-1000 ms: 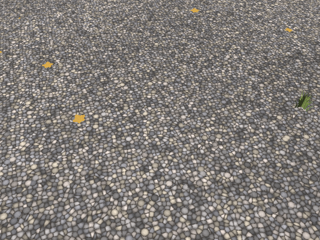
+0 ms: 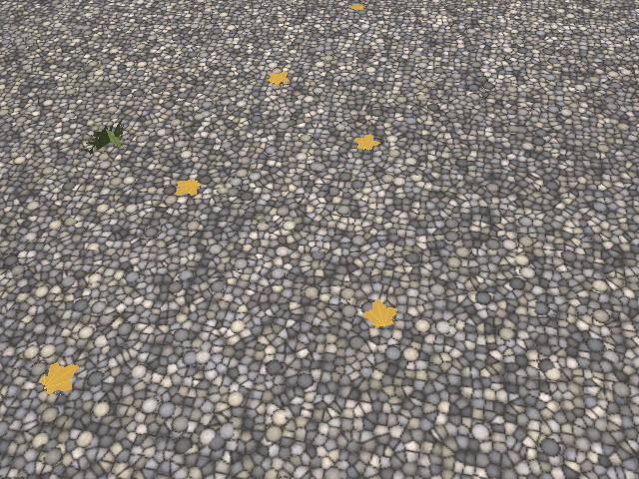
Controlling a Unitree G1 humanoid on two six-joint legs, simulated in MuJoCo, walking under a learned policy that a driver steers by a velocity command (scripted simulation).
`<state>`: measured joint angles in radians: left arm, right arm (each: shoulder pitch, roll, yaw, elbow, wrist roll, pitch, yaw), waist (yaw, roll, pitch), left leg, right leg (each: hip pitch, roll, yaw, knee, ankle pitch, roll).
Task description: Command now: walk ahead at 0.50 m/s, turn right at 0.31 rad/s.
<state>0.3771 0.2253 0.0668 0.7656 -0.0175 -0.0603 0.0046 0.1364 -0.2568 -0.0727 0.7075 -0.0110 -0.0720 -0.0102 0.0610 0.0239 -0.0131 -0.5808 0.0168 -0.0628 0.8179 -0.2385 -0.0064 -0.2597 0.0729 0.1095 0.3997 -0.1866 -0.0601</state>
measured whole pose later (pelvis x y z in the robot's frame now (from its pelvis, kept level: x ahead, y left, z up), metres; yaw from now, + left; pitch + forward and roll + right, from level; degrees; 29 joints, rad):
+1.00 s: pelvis +0.47 -0.15 +0.00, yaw -17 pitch +1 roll -1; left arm 0.29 0.24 0.06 0.79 0.02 -0.08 0.00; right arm 0.16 -0.28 -0.07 0.82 0.01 -0.05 0.01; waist 0.03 0.04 0.04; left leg -0.70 0.10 -0.07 0.84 0.01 -0.01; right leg -0.07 0.06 -0.14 0.26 -0.21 -0.07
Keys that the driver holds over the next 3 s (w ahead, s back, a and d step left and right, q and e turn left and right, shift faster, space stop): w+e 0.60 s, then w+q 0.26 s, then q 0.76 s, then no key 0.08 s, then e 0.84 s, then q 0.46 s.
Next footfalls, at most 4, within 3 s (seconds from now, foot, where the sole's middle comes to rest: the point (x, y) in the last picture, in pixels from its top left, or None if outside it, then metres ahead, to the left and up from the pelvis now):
0.20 left None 0.24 0.13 -0.78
0.66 right None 0.45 -0.22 -0.78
1.18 left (416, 374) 0.73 -0.11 -0.78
1.64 right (515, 389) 0.70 -0.32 -0.78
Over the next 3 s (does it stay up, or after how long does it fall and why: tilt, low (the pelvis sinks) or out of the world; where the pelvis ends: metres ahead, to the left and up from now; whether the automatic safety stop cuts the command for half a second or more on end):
stays up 0.62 -0.25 -0.02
